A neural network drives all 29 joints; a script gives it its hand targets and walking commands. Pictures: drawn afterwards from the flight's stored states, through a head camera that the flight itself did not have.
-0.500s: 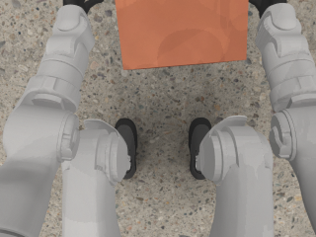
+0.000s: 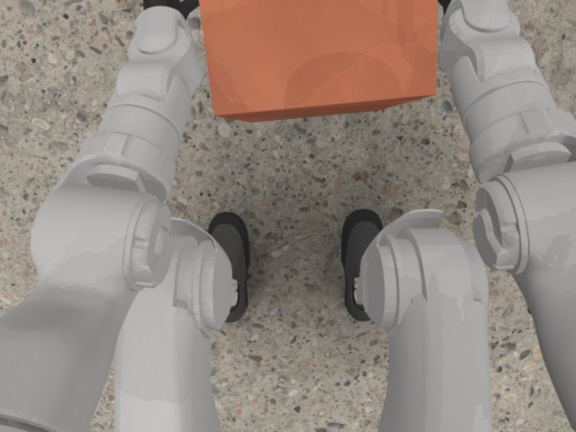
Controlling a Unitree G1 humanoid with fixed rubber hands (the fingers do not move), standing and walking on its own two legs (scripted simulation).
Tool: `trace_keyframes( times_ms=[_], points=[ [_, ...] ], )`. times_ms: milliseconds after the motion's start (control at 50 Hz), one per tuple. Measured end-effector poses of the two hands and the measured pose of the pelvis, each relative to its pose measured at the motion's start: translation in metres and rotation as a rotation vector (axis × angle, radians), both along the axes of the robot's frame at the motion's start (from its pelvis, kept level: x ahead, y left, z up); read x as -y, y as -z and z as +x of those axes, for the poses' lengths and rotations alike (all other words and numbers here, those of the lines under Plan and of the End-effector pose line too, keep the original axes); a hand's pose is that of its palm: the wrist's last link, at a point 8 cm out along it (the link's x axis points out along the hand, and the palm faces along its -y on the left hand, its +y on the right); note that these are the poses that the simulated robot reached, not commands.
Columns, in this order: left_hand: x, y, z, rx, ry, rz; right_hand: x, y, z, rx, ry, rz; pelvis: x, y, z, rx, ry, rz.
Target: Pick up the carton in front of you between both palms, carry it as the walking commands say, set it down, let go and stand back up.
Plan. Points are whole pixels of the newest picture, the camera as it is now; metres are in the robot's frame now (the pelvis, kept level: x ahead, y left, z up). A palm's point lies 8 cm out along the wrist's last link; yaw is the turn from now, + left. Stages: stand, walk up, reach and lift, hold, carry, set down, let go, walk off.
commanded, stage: reach and lift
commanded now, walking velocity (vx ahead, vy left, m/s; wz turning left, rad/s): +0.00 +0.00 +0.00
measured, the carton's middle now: (311, 27) +0.53 -0.04 -0.25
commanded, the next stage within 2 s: none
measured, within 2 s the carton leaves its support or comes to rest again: leaves its support in 0.12 s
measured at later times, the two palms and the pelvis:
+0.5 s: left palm out of the picture +0.51 +0.09 -0.01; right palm out of the picture +0.49 -0.21 -0.01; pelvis +0.00 +0.01 +0.05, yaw -4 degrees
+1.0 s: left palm out of the picture +0.49 +0.10 +0.14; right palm out of the picture +0.46 -0.20 +0.14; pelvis +0.04 +0.01 +0.18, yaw -5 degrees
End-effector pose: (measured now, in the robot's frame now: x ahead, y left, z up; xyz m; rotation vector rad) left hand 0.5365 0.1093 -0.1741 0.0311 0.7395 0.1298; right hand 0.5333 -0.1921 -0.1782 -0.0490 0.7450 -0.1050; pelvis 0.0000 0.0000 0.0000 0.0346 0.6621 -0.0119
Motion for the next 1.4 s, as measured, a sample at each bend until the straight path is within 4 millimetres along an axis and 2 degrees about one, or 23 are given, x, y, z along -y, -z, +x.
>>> trace_keyframes(
  times_ms=[100, 180, 240, 320, 440, 560, 720, 920, 1400],
  points=[
    [0.0, -0.003, 0.004, -0.005, 0.001, -0.001, -0.001, -0.002, 0.001, -0.007, 0.004, 0.001, -0.001, 0.009, 0.0, 0.018, 0.006, -0.002],
    [0.0, -0.019, 0.008, 0.024, -0.004, -0.009, -0.001, -0.012, -0.001, 0.022, 0.015, 0.009, -0.002, 0.012, 0.002, 0.024, 0.006, -0.005],
    [0.002, -0.04, 0.004, 0.055, -0.008, -0.021, 0.001, -0.032, -0.006, 0.053, 0.03, 0.02, -0.003, 0.009, 0.003, 0.027, 0.013, -0.008],
    [0.008, -0.077, -0.007, 0.086, -0.007, -0.043, 0.007, -0.075, -0.017, 0.084, 0.058, 0.03, -0.005, -0.003, 0.005, 0.017, 0.025, -0.008],
    [0.014, -0.14, -0.021, 0.081, -0.001, -0.06, 0.013, -0.142, -0.037, 0.077, 0.102, 0.046, -0.009, -0.035, 0.005, -0.017, 0.051, -0.005],
    [0.016, -0.188, -0.028, 0.064, 0.022, -0.053, 0.014, -0.189, -0.051, 0.059, 0.116, 0.04, -0.012, -0.072, 0.005, -0.05, 0.061, -0.008],
    [0.012, -0.234, -0.034, 0.071, 0.026, -0.051, 0.01, -0.234, -0.058, 0.064, 0.118, 0.041, -0.014, -0.113, 0.011, -0.073, 0.061, -0.009],
    [0.006, -0.289, -0.045, 0.085, 0.024, -0.061, 0.004, -0.288, -0.07, 0.078, 0.128, 0.052, -0.014, -0.161, 0.028, -0.046, 0.063, -0.017],
    [-0.005, -0.447, -0.083, 0.074, 0.035, -0.058, -0.008, -0.445, -0.111, 0.068, 0.142, 0.066, -0.009, -0.3, 0.078, 0.221, 0.076, -0.038]
  ],
)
